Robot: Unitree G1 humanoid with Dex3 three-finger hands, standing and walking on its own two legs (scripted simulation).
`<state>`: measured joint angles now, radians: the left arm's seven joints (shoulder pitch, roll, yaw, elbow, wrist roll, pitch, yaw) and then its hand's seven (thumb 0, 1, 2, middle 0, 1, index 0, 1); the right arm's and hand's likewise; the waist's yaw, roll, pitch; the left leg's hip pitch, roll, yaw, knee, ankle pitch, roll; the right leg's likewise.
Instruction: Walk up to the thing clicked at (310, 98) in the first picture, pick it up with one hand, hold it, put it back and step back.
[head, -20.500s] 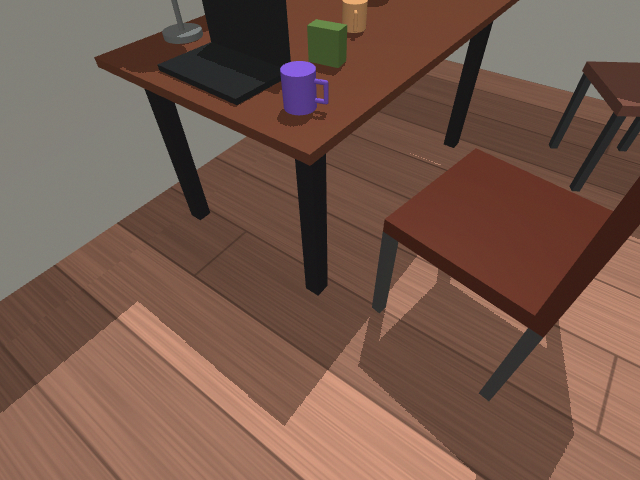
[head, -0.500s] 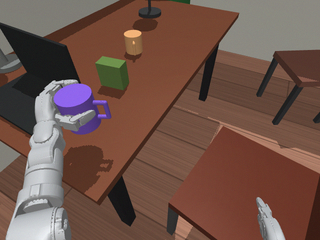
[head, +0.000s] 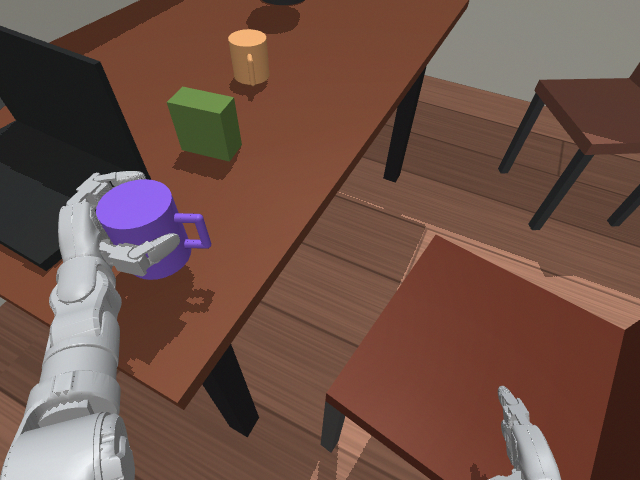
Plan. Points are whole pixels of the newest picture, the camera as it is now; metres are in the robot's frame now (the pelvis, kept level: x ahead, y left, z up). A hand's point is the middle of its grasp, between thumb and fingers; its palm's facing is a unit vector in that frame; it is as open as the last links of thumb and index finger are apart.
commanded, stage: lower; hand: left
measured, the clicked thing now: (161, 230) +0.44 +0.20 +0.08
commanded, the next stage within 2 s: loosen in 0.64 s
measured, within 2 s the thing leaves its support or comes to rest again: rests again in 0.34 s
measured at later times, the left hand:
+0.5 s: hand (143, 238) +0.45 +0.23 +0.05, palm faces +0.22 -0.98 +0.01, open 11.7 cm
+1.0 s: hand (142, 240) +0.45 +0.23 +0.05, palm faces +0.23 -0.97 +0.02, open 12.0 cm
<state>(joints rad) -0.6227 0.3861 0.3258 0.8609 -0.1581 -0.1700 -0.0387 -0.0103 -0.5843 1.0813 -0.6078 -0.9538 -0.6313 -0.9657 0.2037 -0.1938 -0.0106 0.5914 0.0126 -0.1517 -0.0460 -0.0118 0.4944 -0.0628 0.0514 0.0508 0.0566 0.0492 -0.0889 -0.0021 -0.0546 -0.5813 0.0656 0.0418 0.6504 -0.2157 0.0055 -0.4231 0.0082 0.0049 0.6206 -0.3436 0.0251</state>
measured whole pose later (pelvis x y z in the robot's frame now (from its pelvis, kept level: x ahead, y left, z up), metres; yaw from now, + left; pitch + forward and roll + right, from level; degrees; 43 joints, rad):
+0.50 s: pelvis +0.00 +0.01 -0.02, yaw -1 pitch +13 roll -3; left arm -0.62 0.40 0.35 0.90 -0.14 -0.29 -0.05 -0.01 -0.58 1.08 -0.61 -0.96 -0.63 -0.97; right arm 0.27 -0.19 0.00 0.39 0.00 -0.10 -0.02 -0.01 0.48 -0.07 0.05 0.05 0.06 0.05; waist -0.11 -0.01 -0.09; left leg -0.77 0.08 0.03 0.84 -0.30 0.01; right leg -0.60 0.02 0.00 0.80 -0.43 0.03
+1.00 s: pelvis -0.01 +0.01 -0.04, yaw +0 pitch +15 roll -3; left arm -0.68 0.42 0.37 0.95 -0.14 -0.32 -0.06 -0.01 -0.55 0.77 -0.68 -0.80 -0.71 -0.80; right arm 0.34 -0.21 -0.01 0.26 -0.01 -0.05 0.00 -0.01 0.50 -0.05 0.05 0.05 0.06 0.05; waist -0.12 -0.01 -0.10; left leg -0.86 0.07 0.02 0.91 -0.32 0.01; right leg -0.69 0.01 0.00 0.89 -0.45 0.03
